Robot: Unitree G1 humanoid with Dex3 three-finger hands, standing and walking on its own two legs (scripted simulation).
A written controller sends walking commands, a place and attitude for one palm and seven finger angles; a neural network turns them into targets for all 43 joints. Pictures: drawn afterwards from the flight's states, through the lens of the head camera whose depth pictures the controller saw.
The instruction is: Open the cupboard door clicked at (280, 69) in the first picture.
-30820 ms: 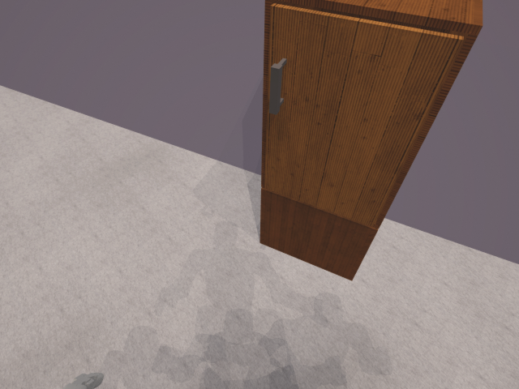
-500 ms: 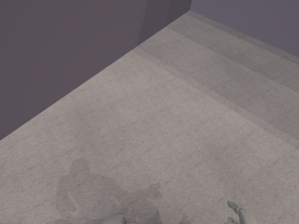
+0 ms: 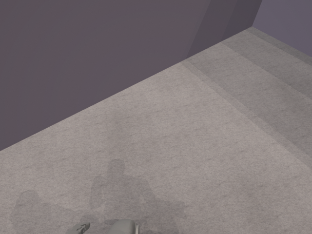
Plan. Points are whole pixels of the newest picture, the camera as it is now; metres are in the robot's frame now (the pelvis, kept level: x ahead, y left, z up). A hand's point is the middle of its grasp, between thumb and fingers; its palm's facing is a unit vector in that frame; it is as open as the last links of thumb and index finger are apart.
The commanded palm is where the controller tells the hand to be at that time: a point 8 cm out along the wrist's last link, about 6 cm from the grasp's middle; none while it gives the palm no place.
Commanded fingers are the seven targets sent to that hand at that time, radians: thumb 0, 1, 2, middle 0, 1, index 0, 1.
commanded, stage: turn to face it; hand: left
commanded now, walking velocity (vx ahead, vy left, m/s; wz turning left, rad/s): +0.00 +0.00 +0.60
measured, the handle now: out of the picture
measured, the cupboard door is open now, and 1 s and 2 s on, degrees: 46 46 46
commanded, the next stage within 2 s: none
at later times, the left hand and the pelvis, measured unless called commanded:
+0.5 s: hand out of the picture +0.05 +0.24 -0.16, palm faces +0.29 -0.91 -0.28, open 7.4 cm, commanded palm none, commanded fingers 0.00 0.90 0.90 -0.20 -0.30 -0.20 -0.30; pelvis +0.01 -0.01 +0.00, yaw +17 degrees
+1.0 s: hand out of the picture -0.07 +0.20 -0.19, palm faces +0.60 -0.76 -0.25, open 7.4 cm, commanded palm none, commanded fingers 0.00 0.90 0.90 -0.20 -0.30 -0.20 -0.30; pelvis +0.02 -0.01 -0.01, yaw +36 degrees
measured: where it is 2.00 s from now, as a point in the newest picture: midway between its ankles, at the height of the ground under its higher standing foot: outside the picture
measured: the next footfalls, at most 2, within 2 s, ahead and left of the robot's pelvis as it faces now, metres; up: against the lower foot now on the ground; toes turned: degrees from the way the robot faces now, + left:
left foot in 0.16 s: +0.04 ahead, +0.13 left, +0.00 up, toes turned +12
right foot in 0.56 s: +0.09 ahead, -0.13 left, +0.00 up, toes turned +18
